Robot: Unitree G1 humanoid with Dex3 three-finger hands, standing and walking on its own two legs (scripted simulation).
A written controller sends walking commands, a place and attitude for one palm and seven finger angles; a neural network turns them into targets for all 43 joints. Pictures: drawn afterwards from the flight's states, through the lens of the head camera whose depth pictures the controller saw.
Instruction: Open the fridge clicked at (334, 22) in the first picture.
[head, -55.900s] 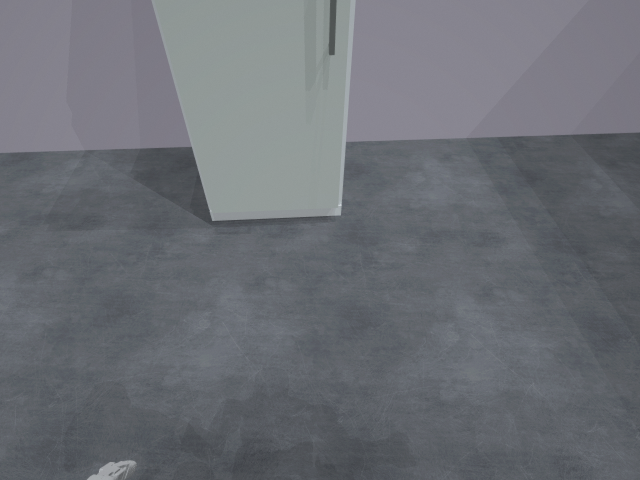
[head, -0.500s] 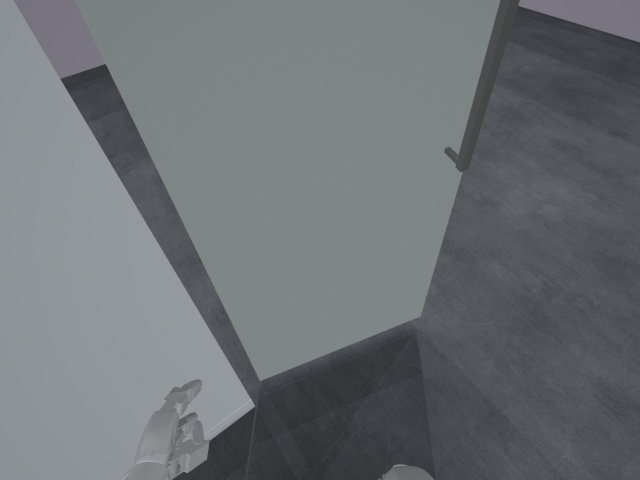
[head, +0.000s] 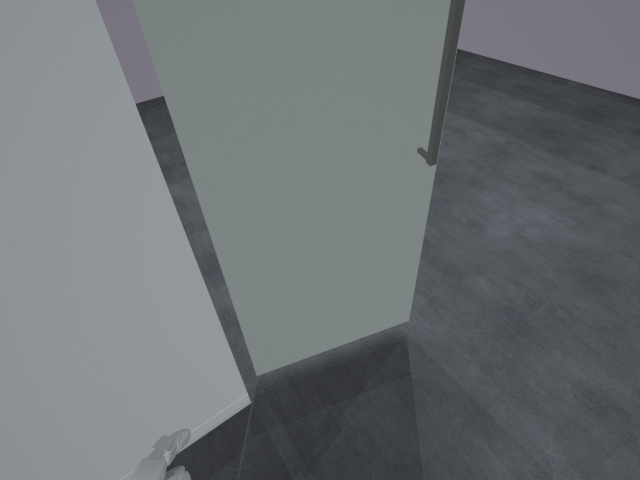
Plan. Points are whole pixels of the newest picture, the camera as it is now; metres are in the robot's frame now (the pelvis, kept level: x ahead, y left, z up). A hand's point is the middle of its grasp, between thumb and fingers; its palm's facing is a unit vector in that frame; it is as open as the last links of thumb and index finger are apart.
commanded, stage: stop stepping back and stand still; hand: right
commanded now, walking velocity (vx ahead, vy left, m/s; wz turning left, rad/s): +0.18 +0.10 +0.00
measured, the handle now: (438, 80) +0.77 -0.19 +0.19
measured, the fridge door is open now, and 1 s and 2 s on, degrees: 106 106 106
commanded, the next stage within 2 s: let the arm hang, fingers relaxed in 1.26 s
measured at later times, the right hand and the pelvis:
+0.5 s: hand out of the picture +0.15 -0.28 +0.18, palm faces +0.49 +0.81 -0.32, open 7.4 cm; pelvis -0.04 -0.01 +0.01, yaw +0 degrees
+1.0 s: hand out of the picture +0.21 -0.30 +0.18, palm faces +0.42 +0.80 -0.42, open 7.4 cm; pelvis +0.00 -0.03 +0.02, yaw -1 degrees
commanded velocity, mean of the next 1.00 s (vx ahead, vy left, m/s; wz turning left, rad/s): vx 0.06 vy -0.01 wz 0.00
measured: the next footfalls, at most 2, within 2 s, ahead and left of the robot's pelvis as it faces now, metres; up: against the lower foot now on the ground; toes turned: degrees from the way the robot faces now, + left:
right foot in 0.02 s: +0.05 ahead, -0.11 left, +0.00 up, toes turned +0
right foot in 0.50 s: +0.03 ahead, -0.12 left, +0.00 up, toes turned -4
